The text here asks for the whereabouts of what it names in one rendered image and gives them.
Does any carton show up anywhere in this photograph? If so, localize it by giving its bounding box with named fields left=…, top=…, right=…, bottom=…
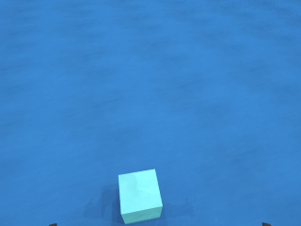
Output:
left=119, top=169, right=163, bottom=224

